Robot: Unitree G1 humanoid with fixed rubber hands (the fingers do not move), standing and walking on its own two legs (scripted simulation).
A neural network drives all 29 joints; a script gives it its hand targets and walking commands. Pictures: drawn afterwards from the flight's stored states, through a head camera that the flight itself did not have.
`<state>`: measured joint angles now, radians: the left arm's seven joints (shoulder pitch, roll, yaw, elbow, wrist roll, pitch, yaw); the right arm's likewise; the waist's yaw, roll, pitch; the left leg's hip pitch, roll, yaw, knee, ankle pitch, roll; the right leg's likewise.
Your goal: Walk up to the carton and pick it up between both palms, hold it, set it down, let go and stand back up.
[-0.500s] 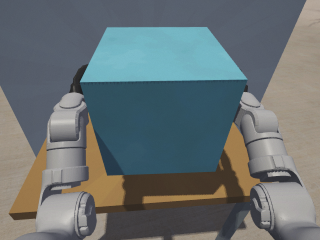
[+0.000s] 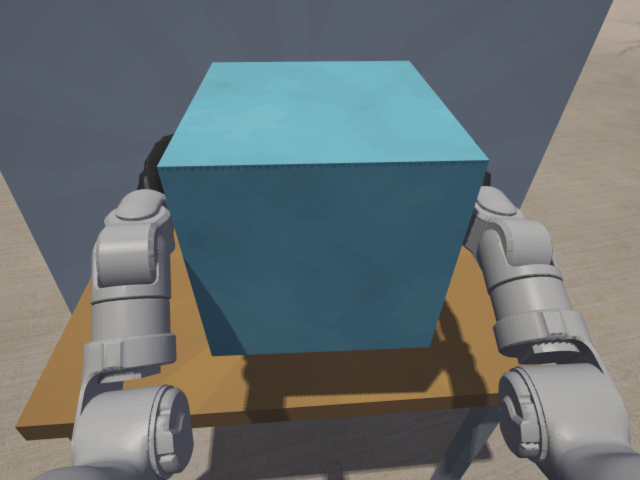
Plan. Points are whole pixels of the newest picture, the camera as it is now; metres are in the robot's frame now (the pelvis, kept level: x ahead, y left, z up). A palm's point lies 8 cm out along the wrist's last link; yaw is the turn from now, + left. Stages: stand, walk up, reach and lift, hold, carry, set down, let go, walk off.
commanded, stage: hold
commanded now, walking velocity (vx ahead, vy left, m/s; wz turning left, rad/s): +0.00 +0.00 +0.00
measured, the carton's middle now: (316, 199) +0.41 +0.00 +0.20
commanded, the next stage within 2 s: set down in 1.52 s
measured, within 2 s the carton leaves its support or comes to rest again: neither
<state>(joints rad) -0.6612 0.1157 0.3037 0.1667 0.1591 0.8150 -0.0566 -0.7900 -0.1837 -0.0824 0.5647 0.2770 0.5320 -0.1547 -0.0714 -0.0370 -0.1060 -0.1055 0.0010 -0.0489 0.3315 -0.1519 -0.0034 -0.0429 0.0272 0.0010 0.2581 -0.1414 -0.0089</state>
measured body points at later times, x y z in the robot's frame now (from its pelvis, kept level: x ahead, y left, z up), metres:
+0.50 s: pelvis +0.00 +0.00 +0.00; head -0.06 +0.02 +0.45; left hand +0.37 +0.19 +0.22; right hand +0.38 -0.18 +0.23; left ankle +0.02 +0.12 -0.75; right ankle +0.00 -0.11 -0.75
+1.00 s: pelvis +0.00 +0.00 +0.00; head -0.07 +0.02 +0.44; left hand +0.37 +0.19 +0.23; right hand +0.38 -0.18 +0.24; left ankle +0.02 +0.12 -0.75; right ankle +0.00 -0.11 -0.75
